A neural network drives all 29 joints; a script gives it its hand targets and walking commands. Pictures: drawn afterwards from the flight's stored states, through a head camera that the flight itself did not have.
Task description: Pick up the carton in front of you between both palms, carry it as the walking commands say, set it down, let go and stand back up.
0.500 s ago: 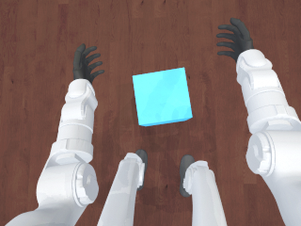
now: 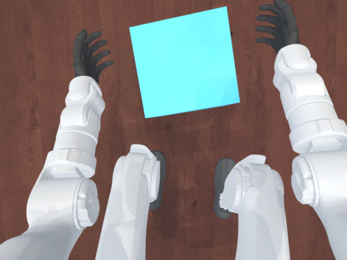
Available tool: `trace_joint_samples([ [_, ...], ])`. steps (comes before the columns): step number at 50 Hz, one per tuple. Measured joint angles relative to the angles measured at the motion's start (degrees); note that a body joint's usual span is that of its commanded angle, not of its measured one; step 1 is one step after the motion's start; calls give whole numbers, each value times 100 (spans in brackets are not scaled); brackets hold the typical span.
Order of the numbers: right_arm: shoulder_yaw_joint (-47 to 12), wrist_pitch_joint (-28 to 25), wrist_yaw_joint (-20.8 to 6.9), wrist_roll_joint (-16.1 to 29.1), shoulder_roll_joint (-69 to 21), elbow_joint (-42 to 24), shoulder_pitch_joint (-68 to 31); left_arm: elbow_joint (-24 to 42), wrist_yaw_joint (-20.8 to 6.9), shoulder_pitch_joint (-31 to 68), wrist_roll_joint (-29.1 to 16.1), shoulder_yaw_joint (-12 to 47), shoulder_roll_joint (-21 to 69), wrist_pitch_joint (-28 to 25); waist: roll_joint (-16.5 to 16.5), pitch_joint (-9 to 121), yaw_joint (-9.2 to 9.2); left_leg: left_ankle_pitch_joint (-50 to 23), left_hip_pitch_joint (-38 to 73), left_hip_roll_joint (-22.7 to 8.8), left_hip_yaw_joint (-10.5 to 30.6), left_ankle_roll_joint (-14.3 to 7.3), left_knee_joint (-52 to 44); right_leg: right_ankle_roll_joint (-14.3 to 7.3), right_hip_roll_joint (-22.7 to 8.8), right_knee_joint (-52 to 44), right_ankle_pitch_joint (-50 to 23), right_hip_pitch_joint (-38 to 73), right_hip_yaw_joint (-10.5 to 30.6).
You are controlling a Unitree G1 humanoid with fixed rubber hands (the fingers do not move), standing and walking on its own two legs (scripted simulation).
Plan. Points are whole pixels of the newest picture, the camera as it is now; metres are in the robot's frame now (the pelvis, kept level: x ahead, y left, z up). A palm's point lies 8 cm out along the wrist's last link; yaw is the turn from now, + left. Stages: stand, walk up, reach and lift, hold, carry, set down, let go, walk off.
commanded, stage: reach and lift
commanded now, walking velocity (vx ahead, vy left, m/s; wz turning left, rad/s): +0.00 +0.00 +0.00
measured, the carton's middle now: (186, 74) +0.49 +0.03 -0.32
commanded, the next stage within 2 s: none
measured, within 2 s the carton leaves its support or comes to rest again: leaves its support in 1.16 s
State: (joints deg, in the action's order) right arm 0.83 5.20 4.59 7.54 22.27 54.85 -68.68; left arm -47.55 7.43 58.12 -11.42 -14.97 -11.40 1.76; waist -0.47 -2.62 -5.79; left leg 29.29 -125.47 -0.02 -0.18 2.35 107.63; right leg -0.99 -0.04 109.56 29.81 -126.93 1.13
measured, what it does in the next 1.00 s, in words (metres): lowers itself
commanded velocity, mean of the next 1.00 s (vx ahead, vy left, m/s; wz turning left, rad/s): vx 0.00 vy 0.00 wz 0.00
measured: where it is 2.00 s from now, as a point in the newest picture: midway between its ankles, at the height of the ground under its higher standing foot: (187, 193)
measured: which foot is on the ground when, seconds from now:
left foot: down 0.00-1.00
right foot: down 0.00-1.00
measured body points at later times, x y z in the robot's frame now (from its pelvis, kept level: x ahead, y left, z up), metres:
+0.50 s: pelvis -0.01 +0.01 -0.08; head +0.35 -0.01 +0.17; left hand +0.49 +0.22 -0.26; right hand +0.55 -0.14 -0.27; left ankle +0.11 +0.13 -0.41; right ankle +0.10 -0.11 -0.41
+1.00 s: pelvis -0.02 +0.00 -0.07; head +0.34 -0.02 +0.19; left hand +0.50 +0.19 -0.25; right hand +0.55 -0.11 -0.26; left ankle +0.11 +0.13 -0.41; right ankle +0.10 -0.11 -0.41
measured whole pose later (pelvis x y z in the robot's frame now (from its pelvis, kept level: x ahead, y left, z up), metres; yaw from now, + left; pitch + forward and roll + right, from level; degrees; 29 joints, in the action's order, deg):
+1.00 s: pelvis -0.02 +0.00 -0.07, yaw +1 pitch +39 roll +3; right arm -7.6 -0.6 6.6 11.6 20.0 76.7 -88.0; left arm -68.1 11.7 79.1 -16.3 -9.5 -11.1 -2.2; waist 1.8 -16.5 -5.5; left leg 28.4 -131.6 1.3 -0.5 2.4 121.0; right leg -0.9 -0.7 123.4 29.6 -132.8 1.8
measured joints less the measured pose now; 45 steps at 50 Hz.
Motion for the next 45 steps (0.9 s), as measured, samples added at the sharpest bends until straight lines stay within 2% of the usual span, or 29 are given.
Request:
trace_joint_samples([
  [12,-391,-186,-36,420,251,1458,-1421,-1297,107,1364,-173,236,-166,-79,81,-1201,-28,-117,-496,23,-22,-4,1067,16,4,1067,-131,-507,42],
  [15,-483,-293,-14,496,335,1484,-1514,-1527,118,1623,-338,474,-337,-136,162,-1487,-50,-110,-561,51,-23,-9,1253,28,-20,1256,-105,-556,46],
  [19,-690,-404,26,634,389,1368,-1493,-1551,139,1751,-764,778,-513,-247,263,-1715,-25,-75,-603,108,-48,-12,1435,37,-71,1469,-14,-574,77],
  [23,-758,-435,50,662,338,1122,-1335,-1459,177,1656,-985,979,-527,-272,326,-1718,8,0,-592,146,-46,-27,1560,56,-107,1593,96,-526,79],
  [37,-578,-522,-32,548,104,1608,-1307,-1643,192,1513,-521,784,-143,-347,166,-1299,22,12,-571,151,-45,-25,1417,56,-108,1452,109,-505,78],
  [42,-687,-599,88,563,-99,1706,-1492,-1778,181,1834,-610,977,-56,-378,199,-1385,18,-61,-574,167,-39,-10,1344,38,-120,1394,47,-514,73],
  [45,-767,-623,184,544,-157,1815,-1628,-1930,370,2006,-588,866,-5,-419,216,-1419,31,-78,-573,160,-26,-5,1319,29,-112,1365,23,-517,60],
])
